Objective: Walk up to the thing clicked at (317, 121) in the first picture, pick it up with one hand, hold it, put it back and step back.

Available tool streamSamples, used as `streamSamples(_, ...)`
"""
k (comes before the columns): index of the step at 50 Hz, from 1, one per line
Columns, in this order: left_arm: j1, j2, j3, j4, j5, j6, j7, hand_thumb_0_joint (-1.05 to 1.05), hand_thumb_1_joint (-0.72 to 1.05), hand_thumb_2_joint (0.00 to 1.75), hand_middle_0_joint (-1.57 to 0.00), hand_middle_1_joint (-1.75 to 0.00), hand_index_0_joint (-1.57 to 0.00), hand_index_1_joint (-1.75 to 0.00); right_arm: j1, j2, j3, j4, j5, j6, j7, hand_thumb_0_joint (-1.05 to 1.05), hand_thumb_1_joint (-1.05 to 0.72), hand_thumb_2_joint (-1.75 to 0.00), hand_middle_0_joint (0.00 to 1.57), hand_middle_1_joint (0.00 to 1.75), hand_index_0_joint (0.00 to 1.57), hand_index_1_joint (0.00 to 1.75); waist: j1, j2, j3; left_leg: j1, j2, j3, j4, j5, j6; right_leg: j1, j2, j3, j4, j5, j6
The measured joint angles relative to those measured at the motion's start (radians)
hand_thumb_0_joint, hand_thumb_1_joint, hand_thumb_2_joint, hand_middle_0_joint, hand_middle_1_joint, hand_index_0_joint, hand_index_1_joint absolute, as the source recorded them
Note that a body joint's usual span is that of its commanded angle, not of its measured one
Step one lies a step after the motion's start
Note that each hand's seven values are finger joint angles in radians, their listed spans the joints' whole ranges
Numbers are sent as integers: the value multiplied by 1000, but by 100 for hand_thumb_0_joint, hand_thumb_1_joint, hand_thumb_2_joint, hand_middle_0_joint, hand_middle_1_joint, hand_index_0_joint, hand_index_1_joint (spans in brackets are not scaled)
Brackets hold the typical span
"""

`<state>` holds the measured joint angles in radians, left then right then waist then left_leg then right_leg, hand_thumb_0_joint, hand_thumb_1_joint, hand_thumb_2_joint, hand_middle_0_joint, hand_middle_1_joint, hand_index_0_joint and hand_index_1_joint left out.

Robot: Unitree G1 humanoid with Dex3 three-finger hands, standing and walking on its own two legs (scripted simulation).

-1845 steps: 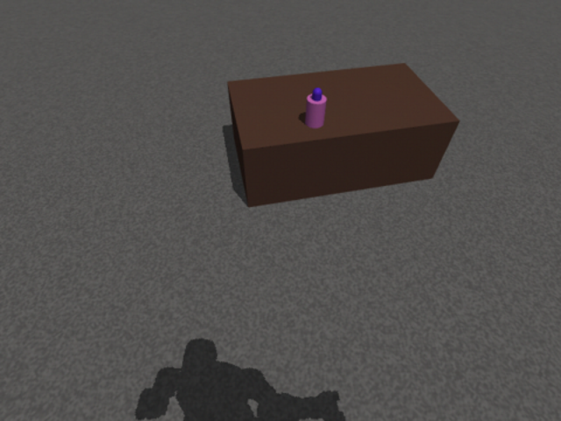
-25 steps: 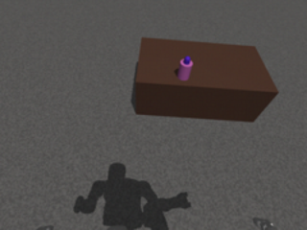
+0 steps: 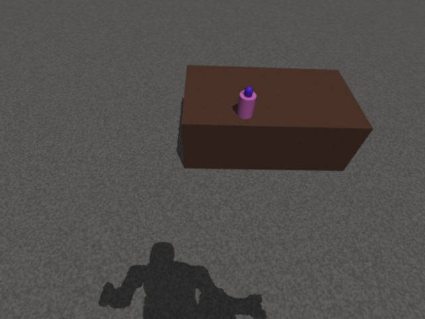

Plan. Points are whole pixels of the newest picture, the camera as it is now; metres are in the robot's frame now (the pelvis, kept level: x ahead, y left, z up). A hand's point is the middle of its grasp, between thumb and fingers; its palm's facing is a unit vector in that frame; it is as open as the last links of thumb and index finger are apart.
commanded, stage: step back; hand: right
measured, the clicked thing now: (247, 101) +1.12 -0.18 -0.33
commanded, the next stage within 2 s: stand in 0.42 s
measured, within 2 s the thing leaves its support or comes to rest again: neither
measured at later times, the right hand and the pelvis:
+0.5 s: hand (336, 317) +0.15 -0.25 -0.14, palm faces -0.05 +0.93 -0.37, open 7.4 cm; pelvis +0.04 -0.01 +0.00, yaw +2 degrees
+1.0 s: hand out of the picture +0.11 -0.25 -0.14, palm faces -0.04 +0.94 -0.33, open 7.4 cm; pelvis +0.03 -0.01 +0.01, yaw +1 degrees
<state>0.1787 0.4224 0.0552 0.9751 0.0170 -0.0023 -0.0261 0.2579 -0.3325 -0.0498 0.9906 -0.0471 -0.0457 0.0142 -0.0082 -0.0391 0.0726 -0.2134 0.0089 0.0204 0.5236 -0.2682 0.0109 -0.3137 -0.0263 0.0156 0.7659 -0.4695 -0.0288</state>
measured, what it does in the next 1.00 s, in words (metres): steps on the spot: right foot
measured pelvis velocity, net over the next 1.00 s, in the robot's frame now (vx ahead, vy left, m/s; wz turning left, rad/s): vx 0.03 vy -0.01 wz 0.02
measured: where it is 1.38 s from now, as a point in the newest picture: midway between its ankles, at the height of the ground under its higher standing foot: outside the picture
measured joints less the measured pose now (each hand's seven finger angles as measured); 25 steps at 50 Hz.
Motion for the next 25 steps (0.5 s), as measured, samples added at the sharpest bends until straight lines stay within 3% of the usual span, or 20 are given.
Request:
streamSamples(3,-13,-2,2,3,-1,-8,0,1,91,90,-20,-30,-20,-30,0,-15,-1,3,7,17,-3,0,-90,-89,21,30,21,30,-6,11,2,-8,8,-5,30,-23,-14,41,-5,-14,-153,97,3)
streamSamples(5,-25,-18,4,14,3,-16,8,1,91,90,-20,-30,-20,-30,-9,-31,0,9,18,33,-9,0,-90,-89,21,30,21,30,-7,43,9,-22,30,-22,85,-58,-26,70,15,-32,-207,209,22)
streamSamples(7,-26,-40,-2,19,9,-23,13,1,91,90,-20,-30,-20,-30,-16,-38,2,17,26,46,-18,0,-90,-89,21,30,20,30,-4,69,-1,-46,27,-63,146,-117,-19,77,27,-49,-204,194,27)
streamSamples(10,-29,-57,-15,26,10,-19,10,1,91,90,-21,-30,-20,-30,-29,-38,7,25,28,43,-20,0,-91,-89,21,30,20,30,13,55,-17,-58,1,-47,180,-204,-13,77,6,-38,-186,166,24)
streamSamples(14,-59,-77,-27,36,1,-15,10,1,90,90,-21,-30,-21,-30,-52,-43,7,40,29,26,-21,0,-91,-89,21,30,20,30,10,56,-15,-21,4,-36,65,-22,-14,89,-10,-56,-164,137,39)
streamSamples(25,-117,-65,-39,83,-26,-10,18,1,91,90,-21,-30,-20,-30,-159,1,39,69,33,13,-18,0,-91,-89,21,30,20,30,24,5,-5,40,3,-19,-32,-13,-16,155,-11,-44,-286,188,53)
